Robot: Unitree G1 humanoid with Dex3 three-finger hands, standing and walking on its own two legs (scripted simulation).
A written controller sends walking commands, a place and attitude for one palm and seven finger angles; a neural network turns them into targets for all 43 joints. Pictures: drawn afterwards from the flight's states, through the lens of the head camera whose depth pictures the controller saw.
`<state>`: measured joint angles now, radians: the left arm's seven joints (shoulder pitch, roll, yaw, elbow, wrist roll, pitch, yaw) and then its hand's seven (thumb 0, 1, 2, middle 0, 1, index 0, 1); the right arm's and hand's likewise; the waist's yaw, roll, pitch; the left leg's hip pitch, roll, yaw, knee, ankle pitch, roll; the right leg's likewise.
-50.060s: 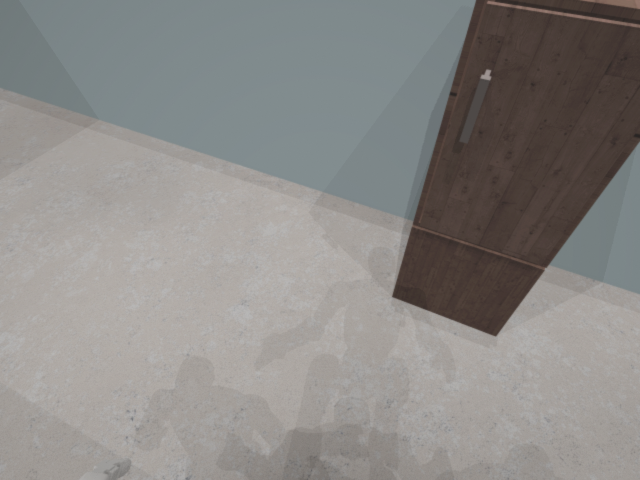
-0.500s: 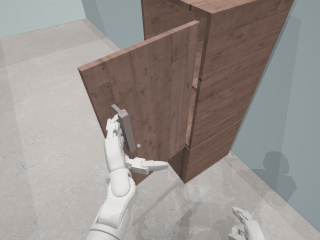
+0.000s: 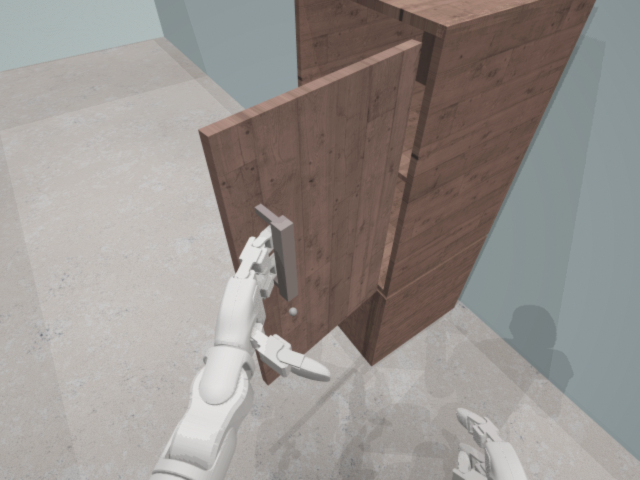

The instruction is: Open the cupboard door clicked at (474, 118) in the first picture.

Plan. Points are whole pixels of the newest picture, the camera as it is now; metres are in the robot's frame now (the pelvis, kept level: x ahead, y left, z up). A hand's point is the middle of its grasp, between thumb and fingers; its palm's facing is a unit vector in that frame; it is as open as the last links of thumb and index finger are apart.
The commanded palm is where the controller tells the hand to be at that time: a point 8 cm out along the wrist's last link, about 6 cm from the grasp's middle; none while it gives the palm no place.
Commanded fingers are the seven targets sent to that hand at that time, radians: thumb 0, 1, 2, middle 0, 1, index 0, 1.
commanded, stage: slide the hand sideways off the handle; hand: left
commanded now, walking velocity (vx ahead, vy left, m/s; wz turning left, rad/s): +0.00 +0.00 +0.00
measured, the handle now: (276, 254) +0.38 +0.09 +0.09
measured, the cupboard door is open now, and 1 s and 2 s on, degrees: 99 99 99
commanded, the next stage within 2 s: draw the hand back to the body in 0.76 s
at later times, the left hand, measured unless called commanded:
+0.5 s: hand (253, 338) +0.26 +0.10 +0.08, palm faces -0.03 -1.00 -0.03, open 16.2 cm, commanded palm +0.23 +0.16 +0.08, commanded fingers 0.00 -0.50 0.30 -0.15 -0.30 -0.15 -0.30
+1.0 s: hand (219, 358) +0.23 +0.13 +0.09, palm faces -0.01 -1.00 -0.07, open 16.3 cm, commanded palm +0.20 +0.19 +0.10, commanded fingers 0.00 -0.50 0.30 -0.15 -0.30 -0.15 -0.30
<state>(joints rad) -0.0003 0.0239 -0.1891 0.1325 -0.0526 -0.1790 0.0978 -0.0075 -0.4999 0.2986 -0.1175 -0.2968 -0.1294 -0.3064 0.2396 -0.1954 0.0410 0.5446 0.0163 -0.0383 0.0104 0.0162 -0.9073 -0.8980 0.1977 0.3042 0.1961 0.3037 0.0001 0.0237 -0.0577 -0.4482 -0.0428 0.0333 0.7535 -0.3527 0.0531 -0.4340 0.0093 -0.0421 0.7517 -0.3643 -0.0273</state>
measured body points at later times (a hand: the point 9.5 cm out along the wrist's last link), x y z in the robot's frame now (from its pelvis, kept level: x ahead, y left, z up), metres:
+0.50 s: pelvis +0.03 -0.03 +0.00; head +0.03 -0.04 +0.45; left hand +0.26 +0.15 +0.08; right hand +0.21 -0.24 -0.08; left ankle +0.02 +0.08 -0.71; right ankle +0.02 -0.10 -0.71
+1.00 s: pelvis +0.03 -0.04 +0.00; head +0.03 -0.06 +0.45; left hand +0.22 +0.18 +0.10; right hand +0.21 -0.27 -0.08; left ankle +0.02 +0.08 -0.71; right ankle +0.02 -0.11 -0.71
